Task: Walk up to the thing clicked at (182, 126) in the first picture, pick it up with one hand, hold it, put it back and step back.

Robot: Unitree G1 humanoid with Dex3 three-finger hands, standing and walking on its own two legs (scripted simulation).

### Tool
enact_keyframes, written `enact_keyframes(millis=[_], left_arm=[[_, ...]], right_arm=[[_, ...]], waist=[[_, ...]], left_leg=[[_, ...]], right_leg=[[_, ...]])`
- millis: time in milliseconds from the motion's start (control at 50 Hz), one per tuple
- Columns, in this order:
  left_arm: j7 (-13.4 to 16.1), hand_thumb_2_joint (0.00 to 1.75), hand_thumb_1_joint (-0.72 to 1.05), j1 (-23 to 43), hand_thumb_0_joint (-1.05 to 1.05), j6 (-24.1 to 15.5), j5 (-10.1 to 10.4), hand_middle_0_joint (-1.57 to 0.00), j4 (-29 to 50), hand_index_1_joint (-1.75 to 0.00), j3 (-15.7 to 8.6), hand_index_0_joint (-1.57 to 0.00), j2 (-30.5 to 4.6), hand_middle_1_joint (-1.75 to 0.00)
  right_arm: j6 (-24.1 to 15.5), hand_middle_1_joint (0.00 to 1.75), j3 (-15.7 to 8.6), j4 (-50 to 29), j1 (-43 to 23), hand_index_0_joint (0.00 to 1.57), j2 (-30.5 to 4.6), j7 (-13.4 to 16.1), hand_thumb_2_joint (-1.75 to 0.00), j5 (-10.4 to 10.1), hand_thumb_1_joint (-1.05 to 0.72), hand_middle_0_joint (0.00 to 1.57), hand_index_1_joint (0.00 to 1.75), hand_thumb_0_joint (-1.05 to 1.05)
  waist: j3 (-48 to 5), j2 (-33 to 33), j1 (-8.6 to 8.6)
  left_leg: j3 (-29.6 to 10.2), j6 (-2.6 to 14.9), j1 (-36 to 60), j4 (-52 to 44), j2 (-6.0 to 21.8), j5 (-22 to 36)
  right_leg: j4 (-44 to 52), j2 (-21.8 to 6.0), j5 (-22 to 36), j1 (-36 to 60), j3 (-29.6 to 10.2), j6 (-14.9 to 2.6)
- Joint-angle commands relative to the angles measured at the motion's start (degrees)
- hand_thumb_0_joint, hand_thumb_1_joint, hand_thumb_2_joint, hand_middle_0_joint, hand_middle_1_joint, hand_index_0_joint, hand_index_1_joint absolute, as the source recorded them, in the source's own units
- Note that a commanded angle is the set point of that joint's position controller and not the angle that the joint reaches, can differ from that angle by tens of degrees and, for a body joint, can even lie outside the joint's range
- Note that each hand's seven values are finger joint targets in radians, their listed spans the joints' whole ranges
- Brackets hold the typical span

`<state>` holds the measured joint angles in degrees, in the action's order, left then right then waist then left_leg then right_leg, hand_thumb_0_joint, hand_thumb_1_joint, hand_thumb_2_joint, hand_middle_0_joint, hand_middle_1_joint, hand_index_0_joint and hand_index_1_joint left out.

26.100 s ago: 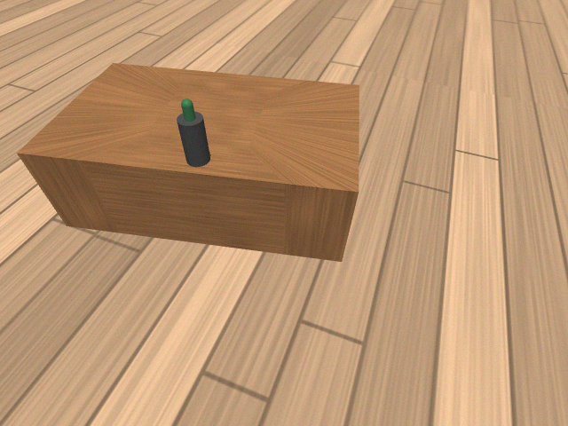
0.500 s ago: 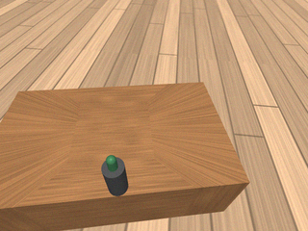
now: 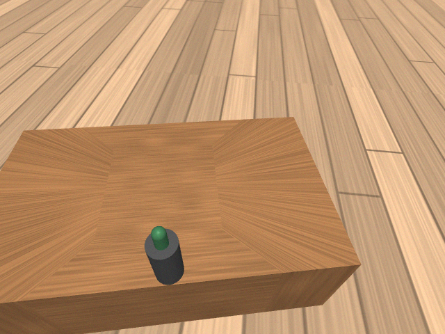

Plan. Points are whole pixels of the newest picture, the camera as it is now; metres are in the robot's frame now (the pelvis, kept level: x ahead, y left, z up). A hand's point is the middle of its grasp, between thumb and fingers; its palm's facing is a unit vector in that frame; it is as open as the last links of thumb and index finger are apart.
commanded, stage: stand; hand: left
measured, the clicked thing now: (164, 252) +0.39 +0.15 -0.24
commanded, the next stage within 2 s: step back in 0.26 s
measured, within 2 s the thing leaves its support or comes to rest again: neither
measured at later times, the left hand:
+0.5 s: hand out of the picture +0.05 +0.26 -0.17, palm faces +0.00 -0.91 -0.42, open 7.4 cm
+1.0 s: hand out of the picture -0.03 +0.27 -0.17, palm faces +0.04 -0.92 -0.38, open 7.4 cm
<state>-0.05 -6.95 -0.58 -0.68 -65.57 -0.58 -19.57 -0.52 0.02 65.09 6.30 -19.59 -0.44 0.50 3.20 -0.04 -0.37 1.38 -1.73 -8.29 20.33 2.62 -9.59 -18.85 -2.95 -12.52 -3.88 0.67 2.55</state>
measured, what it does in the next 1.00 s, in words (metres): walks backwards: left foot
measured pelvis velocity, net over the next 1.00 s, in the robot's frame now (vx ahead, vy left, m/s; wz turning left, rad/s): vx -0.13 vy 0.00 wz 0.04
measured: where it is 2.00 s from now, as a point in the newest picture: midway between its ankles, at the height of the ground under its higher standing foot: outside the picture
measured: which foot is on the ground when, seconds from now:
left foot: down 0.00-0.50, up 0.52-0.80, down 0.82-1.00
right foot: down 0.00-0.84, up 0.86-1.00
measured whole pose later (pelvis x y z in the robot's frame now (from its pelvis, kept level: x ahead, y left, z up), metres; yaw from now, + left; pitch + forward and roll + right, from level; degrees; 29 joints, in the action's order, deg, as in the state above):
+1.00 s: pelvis -0.13 +0.00 -0.02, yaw +2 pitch -1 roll -1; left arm 1.8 -6.1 2.7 0.0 -49.6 -4.1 -22.4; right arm 2.5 -2.0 51.6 6.8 -20.2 -0.4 1.5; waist 10.4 1.5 -0.1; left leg -0.6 1.6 -17.1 34.8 0.2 -16.8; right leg -66.9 6.1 -30.6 -26.9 -7.1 -0.4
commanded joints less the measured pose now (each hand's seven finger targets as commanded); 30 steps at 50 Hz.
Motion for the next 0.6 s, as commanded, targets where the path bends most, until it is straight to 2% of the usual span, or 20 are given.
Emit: enact_keyframes(millis=[0, 20, 40, 120, 220, 240, 260, 300, 320, 380, 400, 420, 440, 460, 480, 500, 520, 540, 560, 580], left_arm=[[0.7, 0.90, 0.90, 0.9, 0.00, -0.9, -0.2, -0.20, 3.1, -0.30, -2.3, -0.20, -12.3, -0.30], [0.7, 0.90, 0.90, 1.4, 0.00, -0.9, -0.2, -0.20, 3.3, -0.30, -2.3, -0.20, -12.3, -0.30], [0.7, 0.90, 0.90, 1.3, 0.00, -0.9, -0.1, -0.20, 3.3, -0.30, -2.3, -0.20, -12.3, -0.30], [0.7, 0.90, 0.90, 1.0, 0.00, -1.0, -0.1, -0.20, 3.6, -0.30, -2.3, -0.20, -12.4, -0.30], [0.7, 0.90, 0.90, 1.4, 0.00, -0.8, 0.0, -0.20, 3.6, -0.30, -2.3, -0.20, -12.4, -0.30], [1.0, 0.90, 0.90, 2.7, 0.00, -0.1, 1.2, -0.20, 5.4, -0.30, -4.4, -0.20, -16.0, -0.30], [1.2, 0.90, 0.90, 1.7, 0.00, 0.2, 1.4, -0.20, 6.1, -0.30, -4.4, -0.20, -15.0, -0.30], [1.4, 0.90, 0.90, 0.5, 0.00, 0.6, 1.5, -0.20, 7.5, -0.30, -4.3, -0.20, -13.3, -0.30], [1.4, 0.90, 0.90, -0.2, 0.00, 1.0, 1.3, -0.20, 8.3, -0.30, -4.2, -0.20, -12.5, -0.30], [1.1, 0.90, 0.90, -3.4, 0.00, 2.1, 0.6, -0.20, 9.5, -0.30, -4.6, -0.20, -12.2, -0.30], [1.0, 0.90, 0.90, -5.7, 0.00, 2.3, 0.5, -0.20, 9.3, -0.30, -4.8, -0.20, -11.8, -0.30], [0.8, 0.90, 0.90, -6.8, 0.00, 2.3, 0.4, -0.20, 9.4, -0.30, -5.2, -0.20, -12.0, -0.30], [0.9, 0.90, 0.90, -8.4, 0.00, 2.1, 0.1, -0.20, 9.4, -0.30, -5.4, -0.20, -12.5, -0.30], [1.0, 0.90, 0.90, -7.3, 0.00, 1.4, -0.6, -0.20, 10.5, -0.30, -6.0, -0.20, -15.3, -0.30], [1.1, 0.90, 0.90, -4.6, 0.00, 0.9, -0.9, -0.20, 12.1, -0.30, -7.1, -0.20, -19.6, -0.30], [1.4, 0.90, 0.90, -1.5, 0.00, 0.6, -1.7, -0.20, 14.6, -0.30, -7.6, -0.20, -22.9, -0.30], [1.7, 0.90, 0.90, 1.6, 0.00, 0.5, -1.4, -0.20, 16.1, -0.30, -7.6, -0.20, -21.9, -0.30], [1.8, 0.90, 0.90, 4.7, 0.00, 0.4, -1.2, -0.20, 17.0, -0.30, -6.8, -0.20, -19.0, -0.30], [1.9, 0.90, 0.90, 7.1, 0.00, 0.4, -1.5, -0.20, 17.8, -0.30, -6.5, -0.20, -17.7, -0.30], [2.1, 0.90, 0.90, 6.2, 0.00, 0.4, -1.7, -0.20, 18.3, -0.30, -6.5, -0.20, -16.7, -0.30]], right_arm=[[-1.1, 0.30, -2.4, -3.0, -1.8, 0.20, -12.4, 1.0, -0.90, 0.0, -0.90, 0.20, 0.30, 0.00], [-1.0, 0.30, -2.4, -3.2, -2.2, 0.20, -12.1, 1.0, -0.90, 0.1, -0.90, 0.20, 0.30, 0.00], [-1.1, 0.30, -2.4, -3.1, -1.9, 0.20, -12.2, 1.0, -0.90, 0.1, -0.90, 0.20, 0.30, 0.00], [-1.1, 0.30, -2.5, -3.4, -2.4, 0.20, -12.5, 1.1, -0.90, 0.1, -0.90, 0.20, 0.30, 0.00], [-1.0, 0.30, -2.3, -3.1, -2.0, 0.20, -12.0, 1.0, -0.90, 0.1, -0.90, 0.20, 0.30, 0.00], [0.1, 0.30, -4.0, -4.0, -3.6, 0.20, -16.0, 0.7, -0.90, -0.5, -0.90, 0.20, 0.30, 0.00], [0.5, 0.30, -4.1, -4.6, -2.5, 0.20, -15.1, 0.7, -0.90, -1.0, -0.90, 0.20, 0.30, 0.00], [1.0, 0.30, -4.9, -6.0, -2.1, 0.20, -16.1, 0.6, -0.90, -1.2, -0.90, 0.20, 0.30, 0.00], [1.2, 0.30, -5.5, -7.0, -2.2, 0.20, -16.8, 0.6, -0.90, -1.1, -0.90, 0.20, 0.30, 0.00], [2.1, 0.30, -6.4, -10.5, -5.4, 0.20, -17.9, 0.8, -0.90, -0.6, -0.90, 0.20, 0.30, 0.00], [2.4, 0.30, -6.5, -11.6, -6.8, 0.20, -17.4, 0.9, -0.90, -0.4, -0.90, 0.20, 0.30, 0.00], [2.9, 0.30, -6.6, -12.6, -7.3, 0.20, -17.0, 0.8, -0.90, -0.2, -0.90, 0.20, 0.30, 0.00], [3.2, 0.30, -6.4, -13.5, -8.4, 0.20, -15.9, 0.7, -0.90, -0.4, -0.90, 0.20, 0.30, 0.00], [3.6, 0.30, -5.8, -14.4, -7.9, 0.20, -12.9, 0.6, -0.90, -1.0, -0.90, 0.20, 0.30, 0.00], [3.9, 0.30, -4.8, -15.7, -8.1, 0.20, -9.5, 0.9, -0.90, -1.3, -0.90, 0.20, 0.30, 0.00], [4.3, 0.30, -4.9, -15.3, -5.3, 0.20, -10.0, 1.6, -0.90, -0.4, -0.90, 0.20, 0.30, 0.00], [4.3, 0.30, -5.6, -14.5, -3.1, 0.20, -12.6, 1.6, -0.90, -0.7, -0.90, 0.20, 0.30, 0.00], [4.2, 0.30, -6.3, -13.4, -0.3, 0.20, -13.9, 1.5, -0.90, -1.4, -0.90, 0.20, 0.30, 0.00], [4.0, 0.30, -6.4, -12.9, 2.0, 0.20, -14.2, 1.4, -0.90, -2.1, -0.90, 0.20, 0.30, 0.00], [3.8, 0.30, -6.2, -13.1, 2.6, 0.20, -14.3, 1.5, -0.90, -1.9, -0.90, 0.20, 0.30, 0.00]], waist=[[-3.4, -0.2, 0.13], [-3.4, 0.2, 0.16], [-3.2, 0.2, 0.07], [-5.1, 0.1, 0.40], [-3.8, -0.5, 0.11], [1.7, -1.4, -0.21], [-0.3, -1.8, -0.06], [-5.0, -4.6, -0.33], [-6.6, -6.2, -0.38], [-7.5, -10.8, 0.96], [-7.7, -11.8, 2.07], [-7.5, -11.4, 2.56], [-7.4, -8.5, 3.80], [-5.0, 2.7, 3.66], [-1.3, 12.4, 3.14], [-1.3, 13.4, 3.00], [-2.4, 10.4, 0.98], [-2.9, 6.1, -1.16], [-4.1, 7.5, -2.66], [-5.8, 8.0, -1.48]], left_leg=[[-4.8, 2.44, 2.9, -2.6, 5.1, 7.3], [-4.9, 2.43, 2.9, -2.5, 5.3, 8.8], [-4.8, 2.29, 2.7, -2.7, 5.1, 7.9], [-4.5, 2.74, 3.9, -1.5, 5.4, 11.7], [-4.5, 2.25, 2.6, -2.5, 5.1, 10.2], [-5.5, 4.17, -1.3, 2.1, 4.6, 19.2], [-5.6, 5.07, -0.7, 3.2, 5.6, 23.2], [-7.5, 8.63, -0.1, 3.4, 8.2, 27.5], [-8.5, 10.33, -0.3, 3.2, 9.7, 27.1], [-10.4, 14.36, -7.4, 3.6, 12.9, 19.2], [-10.6, 14.42, -9.3, 5.0, 13.1, 16.3], [-10.0, 13.98, -11.0, 7.4, 12.1, 14.2], [-8.0, 11.47, -9.9, 13.6, 8.8, 10.7], [-4.7, 6.91, -12.2, 23.8, 0.3, 3.1], [-4.6, 4.00, -19.7, 34.5, -10.1, -20.4], [-10.0, 3.88, -20.0, 44.3, -8.7, -27.3], [-12.6, 3.67, -18.4, 50.6, -7.5, -26.1], [-13.1, 3.13, -18.1, 51.8, -7.8, -22.6], [-11.1, 2.63, -18.6, 51.8, -7.7, -19.3], [-10.1, 2.05, -19.1, 50.7, -7.7, -18.0]], right_leg=[[3.6, -5.0, 8.2, -2.6, -3.2, -2.74], [3.3, -5.0, 8.6, -2.5, -3.0, -2.79], [3.5, -5.0, 7.8, -2.7, -3.2, -2.80], [3.3, -5.3, 12.4, -1.0, -3.1, -2.78], [3.4, -5.1, 10.6, -1.2, -3.0, -2.82], [-3.2, -3.6, 18.4, -6.0, -2.9, -3.25], [-5.6, -3.0, 18.5, -5.7, -1.5, -3.58], [-13.0, -0.3, 14.5, -5.5, 0.2, -3.96], [-15.8, 1.0, 11.0, -6.0, 0.9, -4.16], [-25.3, 2.6, -5.8, -5.7, 0.5, -4.99], [-25.3, 2.7, -8.1, -5.5, 0.5, -5.42], [-23.1, 2.6, -7.5, -5.0, 0.2, -5.46], [-16.5, 0.1, -0.9, -6.3, -2.1, -6.63], [-5.4, -7.2, 11.0, -8.8, -11.0, -7.89], [0.5, -14.9, 21.5, -8.8, -21.5, -12.43], [0.8, -22.1, 24.7, -14.0, -28.2, -19.43], [-0.7, -21.7, 25.0, -15.6, -26.1, -20.41], [-3.9, -16.4, 25.6, -13.6, -18.4, -18.01], [-5.6, -13.1, 24.8, -11.3, -13.7, -16.21], [-7.4, -11.9, 24.7, -8.3, -12.2, -15.25]])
